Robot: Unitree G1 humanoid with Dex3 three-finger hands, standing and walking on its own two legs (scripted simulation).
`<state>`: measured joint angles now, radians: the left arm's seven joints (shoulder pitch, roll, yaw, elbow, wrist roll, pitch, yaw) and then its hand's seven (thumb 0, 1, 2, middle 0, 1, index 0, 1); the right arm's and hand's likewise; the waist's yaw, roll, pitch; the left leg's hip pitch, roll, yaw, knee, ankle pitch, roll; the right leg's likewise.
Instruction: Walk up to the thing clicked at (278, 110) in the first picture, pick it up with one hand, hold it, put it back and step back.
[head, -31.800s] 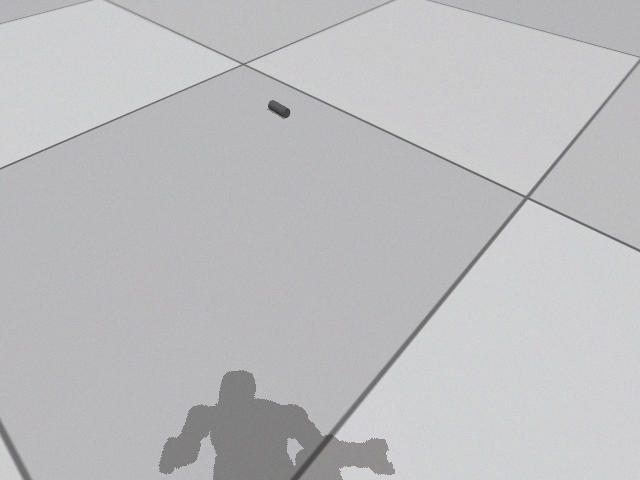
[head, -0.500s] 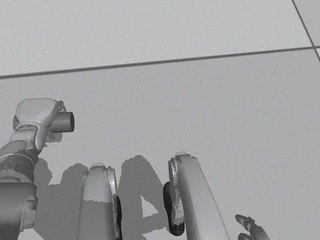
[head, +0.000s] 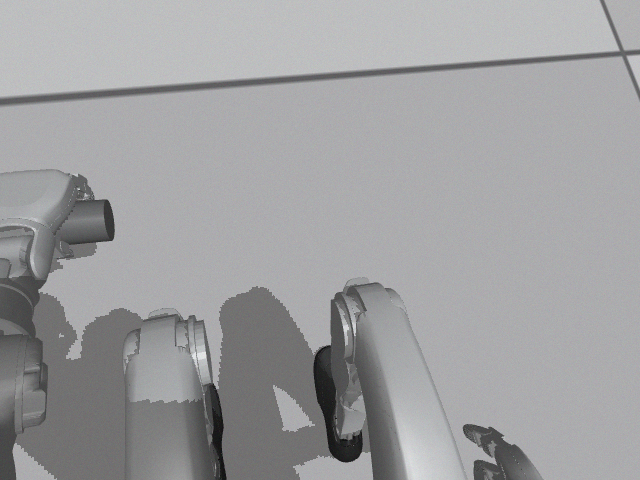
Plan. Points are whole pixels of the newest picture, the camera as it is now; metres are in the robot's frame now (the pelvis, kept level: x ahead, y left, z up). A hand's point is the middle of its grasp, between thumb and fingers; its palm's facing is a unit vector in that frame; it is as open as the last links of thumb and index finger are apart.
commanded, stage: crouch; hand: left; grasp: from above
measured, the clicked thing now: (52, 224) +0.45 +0.29 -0.20
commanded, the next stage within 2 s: lower in 0.34 s
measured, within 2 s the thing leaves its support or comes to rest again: rests again in 1.80 s
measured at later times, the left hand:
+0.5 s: hand (65, 228) +0.45 +0.28 -0.22, palm faces -0.48 -0.03 -0.88, open 8.5 cm
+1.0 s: hand (81, 238) +0.45 +0.28 -0.28, palm faces -0.49 -0.04 -0.87, open 8.4 cm
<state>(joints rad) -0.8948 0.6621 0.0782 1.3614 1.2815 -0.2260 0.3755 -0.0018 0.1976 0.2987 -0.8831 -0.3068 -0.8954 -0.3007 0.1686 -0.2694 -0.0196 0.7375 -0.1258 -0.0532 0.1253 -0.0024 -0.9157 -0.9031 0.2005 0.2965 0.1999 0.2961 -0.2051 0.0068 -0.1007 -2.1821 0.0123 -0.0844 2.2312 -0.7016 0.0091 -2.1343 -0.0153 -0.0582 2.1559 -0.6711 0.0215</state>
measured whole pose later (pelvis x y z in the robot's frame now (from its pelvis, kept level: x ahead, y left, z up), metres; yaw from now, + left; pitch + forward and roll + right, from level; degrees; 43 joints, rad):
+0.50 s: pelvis +0.00 +0.00 -0.04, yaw -1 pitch +35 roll -7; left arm -0.95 0.73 0.10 1.45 1.30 -0.25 0.39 0.00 0.21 0.26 -0.91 -0.26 -0.92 -0.25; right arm 0.16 -0.27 0.04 0.75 -0.15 -0.06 0.14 0.00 -0.92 -0.90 0.20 0.30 0.20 0.30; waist -0.24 0.00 -0.04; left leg -2.29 0.01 -0.11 2.36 -0.70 0.00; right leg -2.24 -0.01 -0.07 2.28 -0.66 0.02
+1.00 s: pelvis +0.00 +0.00 -0.07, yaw -3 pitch +33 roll -9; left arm -0.97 0.81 0.13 1.55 1.35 -0.28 0.48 0.00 0.22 0.22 -0.92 -0.21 -0.94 -0.21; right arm 0.13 -0.28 0.09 0.75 -0.20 -0.09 0.17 0.00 -0.91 -0.90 0.20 0.30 0.20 0.30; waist -0.27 -0.04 0.02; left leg -2.36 0.01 -0.14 2.48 -0.72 0.00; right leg -2.29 0.00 -0.10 2.37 -0.67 0.03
